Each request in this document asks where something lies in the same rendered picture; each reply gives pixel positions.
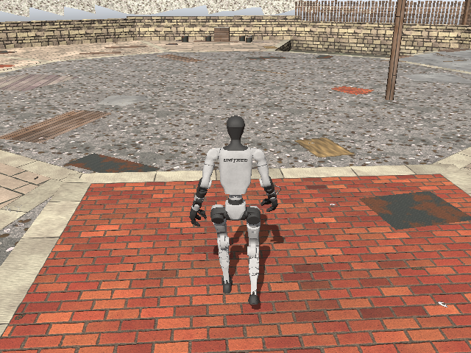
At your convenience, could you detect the left robot forearm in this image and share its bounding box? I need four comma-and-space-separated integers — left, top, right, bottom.
191, 178, 208, 211

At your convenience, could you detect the robot torso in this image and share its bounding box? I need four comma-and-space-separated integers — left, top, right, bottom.
219, 144, 252, 221

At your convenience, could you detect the right robot hand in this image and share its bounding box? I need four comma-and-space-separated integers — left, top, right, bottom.
261, 199, 278, 212

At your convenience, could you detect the robot right thigh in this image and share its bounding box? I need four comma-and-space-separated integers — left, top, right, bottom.
246, 206, 261, 258

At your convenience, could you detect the left robot hand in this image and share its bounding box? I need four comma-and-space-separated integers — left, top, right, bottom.
189, 208, 207, 227

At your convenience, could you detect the right robot forearm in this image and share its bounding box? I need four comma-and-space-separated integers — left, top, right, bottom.
264, 177, 277, 202

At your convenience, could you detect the right robot upper arm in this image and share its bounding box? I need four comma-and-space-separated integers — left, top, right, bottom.
251, 148, 271, 188

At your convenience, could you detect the left robot upper arm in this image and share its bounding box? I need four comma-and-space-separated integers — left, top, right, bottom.
200, 148, 220, 189

